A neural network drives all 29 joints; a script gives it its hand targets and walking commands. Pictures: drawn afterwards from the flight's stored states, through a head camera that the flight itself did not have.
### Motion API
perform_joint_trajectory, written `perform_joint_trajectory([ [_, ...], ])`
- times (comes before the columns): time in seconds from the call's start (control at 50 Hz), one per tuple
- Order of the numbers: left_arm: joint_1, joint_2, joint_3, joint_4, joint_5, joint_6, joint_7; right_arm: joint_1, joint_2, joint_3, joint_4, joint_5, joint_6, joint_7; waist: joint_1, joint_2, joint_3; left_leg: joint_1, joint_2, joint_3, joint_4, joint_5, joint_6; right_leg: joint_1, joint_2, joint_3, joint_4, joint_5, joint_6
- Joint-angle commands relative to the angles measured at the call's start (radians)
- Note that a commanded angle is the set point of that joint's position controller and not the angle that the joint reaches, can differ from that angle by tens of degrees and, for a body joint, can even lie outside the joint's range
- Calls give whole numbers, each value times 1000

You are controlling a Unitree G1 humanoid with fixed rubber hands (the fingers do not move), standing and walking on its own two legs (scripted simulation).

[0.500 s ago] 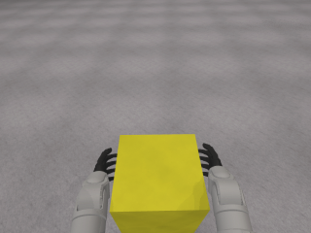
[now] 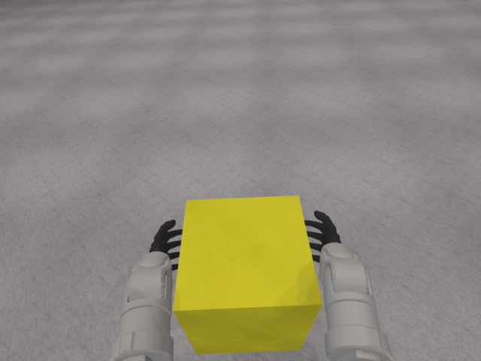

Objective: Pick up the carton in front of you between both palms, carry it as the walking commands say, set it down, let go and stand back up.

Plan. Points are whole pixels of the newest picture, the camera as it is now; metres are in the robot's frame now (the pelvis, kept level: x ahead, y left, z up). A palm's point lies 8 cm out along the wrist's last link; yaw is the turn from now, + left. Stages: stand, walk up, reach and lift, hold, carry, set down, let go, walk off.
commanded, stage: set down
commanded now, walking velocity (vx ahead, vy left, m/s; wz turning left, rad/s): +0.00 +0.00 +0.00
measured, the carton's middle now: (245, 278) +0.31 -0.01 -0.04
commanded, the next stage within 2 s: none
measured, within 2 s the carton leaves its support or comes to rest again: neither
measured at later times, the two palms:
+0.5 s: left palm (190, 287) +0.37 +0.13 -0.17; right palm (318, 292) +0.33 -0.17 -0.17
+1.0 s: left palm (210, 295) +0.41 +0.10 -0.31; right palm (318, 311) +0.35 -0.19 -0.31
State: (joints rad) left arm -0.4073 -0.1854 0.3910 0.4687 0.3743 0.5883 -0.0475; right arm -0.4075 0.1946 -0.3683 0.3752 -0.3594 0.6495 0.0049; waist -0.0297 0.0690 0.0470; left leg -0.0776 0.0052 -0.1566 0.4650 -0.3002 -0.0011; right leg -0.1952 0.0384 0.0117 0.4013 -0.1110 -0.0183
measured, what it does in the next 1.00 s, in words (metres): lowers itself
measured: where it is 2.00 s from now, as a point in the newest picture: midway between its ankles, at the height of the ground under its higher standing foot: outside the picture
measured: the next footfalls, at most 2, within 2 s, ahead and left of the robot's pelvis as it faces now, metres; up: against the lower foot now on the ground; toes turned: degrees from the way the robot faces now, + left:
none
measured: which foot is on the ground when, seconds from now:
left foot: down 0.00-1.00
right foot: down 0.00-1.00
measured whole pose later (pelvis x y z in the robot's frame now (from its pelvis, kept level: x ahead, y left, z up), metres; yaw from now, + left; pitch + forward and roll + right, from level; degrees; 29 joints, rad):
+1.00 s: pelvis -0.05 +0.02 -0.22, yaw +3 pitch +45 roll +4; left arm -0.90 0.01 0.30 0.82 0.14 0.16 0.07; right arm -0.76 0.09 -0.48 0.54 -0.21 0.21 -0.06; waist -0.11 0.08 -0.21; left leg -1.77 -0.15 -0.07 1.56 -0.59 -0.05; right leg -1.91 0.06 0.14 1.48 -0.35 0.07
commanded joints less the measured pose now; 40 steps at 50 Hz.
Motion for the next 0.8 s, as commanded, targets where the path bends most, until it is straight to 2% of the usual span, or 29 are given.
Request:
perform_joint_trajectory([
  [0.0, -637, -787, -361, 116, -148, -81, -235, -533, 837, 381, 155, 169, -58, 227, -19, -79, -154, -427, -99, 76, -81, -129, 49, 320, 16, 89, -24, -244, 40],
  [0.04, -639, -742, -282, 167, -92, -111, -211, -548, 775, 300, 187, 119, -90, 209, -29, -70, -141, -476, -103, 75, -46, -128, 45, 264, 24, 74, 14, -223, 35],
  [0.1, -595, -669, -194, 208, -24, -169, -168, -509, 674, 208, 211, 50, -154, 186, -38, -60, -163, -565, -115, 78, 6, -91, 34, 167, 42, 42, 91, -114, 29],
  [0.16, -552, -631, -185, 215, -17, -253, -141, -465, 618, 193, 216, 24, -244, 181, -40, -57, -237, -656, -132, 88, 69, -22, 16, 78, 57, 22, 178, 49, 29],
  [0.22, -566, -675, -269, 200, -64, -356, -129, -497, 648, 258, 215, 53, -353, 190, -37, -42, -384, -743, -150, 97, 146, 52, -3, -2, 64, 20, 286, 182, 31],
  [0.28, -620, -738, -410, 169, -132, -454, -114, -546, 699, 355, 214, 99, -452, 196, -47, -34, -610, -827, -163, 102, 243, 147, -29, -56, 69, 17, 411, 305, 29],
  [0.38, -692, -821, -646, 72, -251, -521, -85, -597, 757, 515, 135, 175, -525, 197, -85, -31, -1027, -929, -170, 114, 399, 291, -62, -107, 70, -3, 584, 474, 29],
  [0.42, -702, -828, -697, 46, -280, -518, -77, -599, 755, 546, 111, 194, -522, 200, -97, -28, -1126, -965, -171, 118, 447, 304, -68, -172, 74, -11, 634, 468, 34],
  [0.48, -711, -831, -711, 57, -291, -490, -77, -600, 747, 550, 117, 207, -495, 211, -103, -9, -1127, -1028, -177, 128, 501, 233, -72, -341, 84, -28, 679, 337, 38],
  [0.54, -741, -835, -674, 97, -280, -452, -86, -627, 747, 517, 154, 202, -458, 224, -102, 11, -1051, -1106, -182, 140, 535, 85, -68, -510, 89, -41, 705, 166, 38],
  [0.6, -777, -825, -619, 148, -265, -424, -94, -661, 752, 478, 195, 191, -429, 224, -102, 8, -999, -1201, -186, 149, 574, -20, -58, -616, 90, -43, 739, 66, 40],
  [0.68, -828, -788, -556, 210, -255, -417, -98, -705, 759, 444, 240, 180, -414, 203, -102, -13, -989, -1335, -199, 163, 652, -72, -46, -687, 90, -35, 795, 27, 50],
  [0.78, -897, -747, -521, 263, -263, -437, -95, -768, 763, 432, 252, 185, -423, 166, -103, -47, -1047, -1471, -216, 178, 761, -92, -36, -726, 90, -28, 876, 39, 67],
])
